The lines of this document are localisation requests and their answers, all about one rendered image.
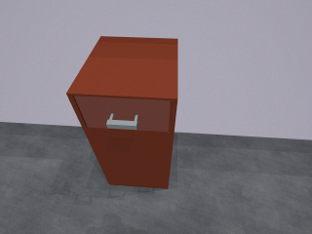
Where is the cabinet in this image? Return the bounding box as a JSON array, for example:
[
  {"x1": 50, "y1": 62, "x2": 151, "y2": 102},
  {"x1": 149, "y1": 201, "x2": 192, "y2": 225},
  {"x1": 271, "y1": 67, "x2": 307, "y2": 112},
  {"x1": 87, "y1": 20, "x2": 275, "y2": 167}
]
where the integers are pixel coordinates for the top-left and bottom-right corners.
[{"x1": 66, "y1": 36, "x2": 178, "y2": 189}]

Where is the handle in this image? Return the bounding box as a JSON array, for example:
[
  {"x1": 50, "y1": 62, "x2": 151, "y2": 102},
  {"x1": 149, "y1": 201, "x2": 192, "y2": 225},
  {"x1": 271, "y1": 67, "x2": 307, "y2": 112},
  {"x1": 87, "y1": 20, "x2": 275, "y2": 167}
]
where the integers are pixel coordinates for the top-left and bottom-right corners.
[{"x1": 106, "y1": 113, "x2": 138, "y2": 130}]

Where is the drawer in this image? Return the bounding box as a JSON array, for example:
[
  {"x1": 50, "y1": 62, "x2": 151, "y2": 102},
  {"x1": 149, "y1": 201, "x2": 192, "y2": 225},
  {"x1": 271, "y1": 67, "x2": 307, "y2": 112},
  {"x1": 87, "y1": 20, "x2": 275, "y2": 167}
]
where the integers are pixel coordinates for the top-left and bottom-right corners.
[{"x1": 74, "y1": 96, "x2": 171, "y2": 132}]

